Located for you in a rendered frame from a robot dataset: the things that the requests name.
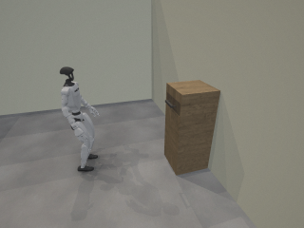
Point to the robot right upper arm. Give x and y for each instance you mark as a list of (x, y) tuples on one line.
[(65, 92)]

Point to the robot torso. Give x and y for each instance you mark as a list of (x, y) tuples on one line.
[(74, 102)]

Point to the drawer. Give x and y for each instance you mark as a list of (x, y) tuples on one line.
[(176, 105)]

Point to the left robot thigh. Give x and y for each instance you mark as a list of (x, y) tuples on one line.
[(89, 126)]

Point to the robot left forearm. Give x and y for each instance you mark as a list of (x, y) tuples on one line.
[(85, 103)]

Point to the handle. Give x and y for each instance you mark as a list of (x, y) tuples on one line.
[(167, 101)]

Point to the left robot hand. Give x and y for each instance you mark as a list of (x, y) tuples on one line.
[(91, 109)]

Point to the right robot hand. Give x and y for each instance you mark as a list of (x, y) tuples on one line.
[(79, 132)]

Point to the cabinet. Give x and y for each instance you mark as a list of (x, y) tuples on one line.
[(188, 137)]

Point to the robot right forearm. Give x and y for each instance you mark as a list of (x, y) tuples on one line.
[(69, 118)]

